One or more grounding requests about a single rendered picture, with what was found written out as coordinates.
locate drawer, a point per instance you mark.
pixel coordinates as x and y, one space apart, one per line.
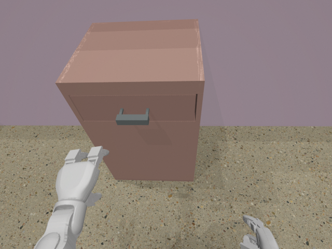
162 107

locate left robot hand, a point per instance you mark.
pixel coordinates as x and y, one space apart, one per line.
76 179

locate left robot forearm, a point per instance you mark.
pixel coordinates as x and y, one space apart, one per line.
64 226

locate right robot hand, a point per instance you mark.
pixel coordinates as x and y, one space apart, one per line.
264 238

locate cabinet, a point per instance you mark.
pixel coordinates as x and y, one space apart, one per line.
140 57

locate handle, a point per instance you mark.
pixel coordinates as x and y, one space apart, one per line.
133 119

